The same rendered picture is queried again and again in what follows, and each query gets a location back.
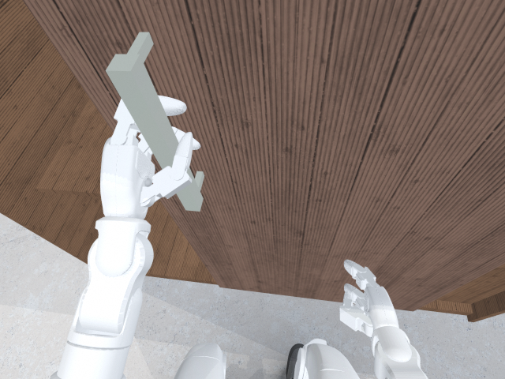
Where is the handle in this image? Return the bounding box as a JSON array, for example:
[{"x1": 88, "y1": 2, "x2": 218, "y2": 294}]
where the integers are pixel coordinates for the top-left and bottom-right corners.
[{"x1": 106, "y1": 32, "x2": 204, "y2": 212}]

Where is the robot thigh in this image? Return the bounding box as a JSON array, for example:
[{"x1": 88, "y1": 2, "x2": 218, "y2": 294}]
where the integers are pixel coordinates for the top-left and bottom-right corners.
[
  {"x1": 174, "y1": 343, "x2": 226, "y2": 379},
  {"x1": 296, "y1": 343, "x2": 360, "y2": 379}
]

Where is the right robot hand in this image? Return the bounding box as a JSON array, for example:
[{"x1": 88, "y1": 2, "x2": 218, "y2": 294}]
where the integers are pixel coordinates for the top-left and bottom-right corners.
[{"x1": 339, "y1": 260, "x2": 399, "y2": 340}]

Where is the robot left forearm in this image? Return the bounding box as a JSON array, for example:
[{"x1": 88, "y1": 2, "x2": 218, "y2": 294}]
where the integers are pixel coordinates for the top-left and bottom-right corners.
[{"x1": 50, "y1": 216, "x2": 154, "y2": 379}]

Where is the right robot thigh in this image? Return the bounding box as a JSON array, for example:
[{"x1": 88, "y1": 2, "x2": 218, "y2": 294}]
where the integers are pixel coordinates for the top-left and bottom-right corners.
[{"x1": 296, "y1": 343, "x2": 360, "y2": 379}]

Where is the left robot thigh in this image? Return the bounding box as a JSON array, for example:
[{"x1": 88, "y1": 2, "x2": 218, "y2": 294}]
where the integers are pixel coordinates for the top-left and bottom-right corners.
[{"x1": 174, "y1": 343, "x2": 226, "y2": 379}]

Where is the left robot hand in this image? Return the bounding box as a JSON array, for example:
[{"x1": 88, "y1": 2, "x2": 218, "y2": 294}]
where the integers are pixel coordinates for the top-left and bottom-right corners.
[{"x1": 100, "y1": 96, "x2": 200, "y2": 220}]

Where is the wardrobe door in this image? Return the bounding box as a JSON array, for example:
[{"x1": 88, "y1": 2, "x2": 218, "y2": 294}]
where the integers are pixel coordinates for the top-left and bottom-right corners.
[
  {"x1": 23, "y1": 0, "x2": 505, "y2": 311},
  {"x1": 437, "y1": 264, "x2": 505, "y2": 304}
]

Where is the robot right forearm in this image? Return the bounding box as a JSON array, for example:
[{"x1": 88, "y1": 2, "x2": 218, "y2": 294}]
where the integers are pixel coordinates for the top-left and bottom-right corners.
[{"x1": 371, "y1": 326, "x2": 428, "y2": 379}]

